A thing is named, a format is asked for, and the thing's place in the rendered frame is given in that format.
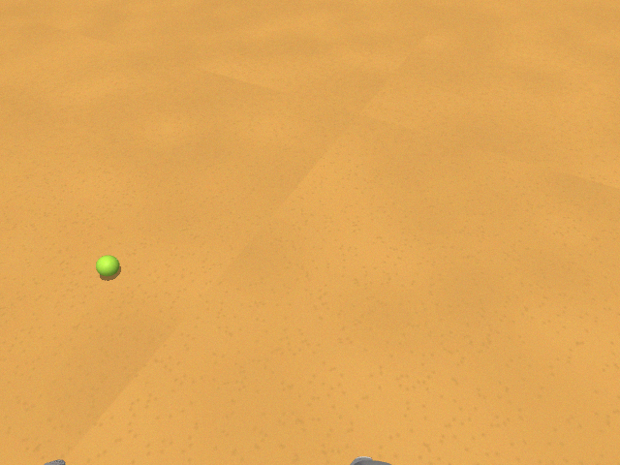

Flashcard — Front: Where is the ball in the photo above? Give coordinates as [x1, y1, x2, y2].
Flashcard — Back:
[96, 255, 120, 276]

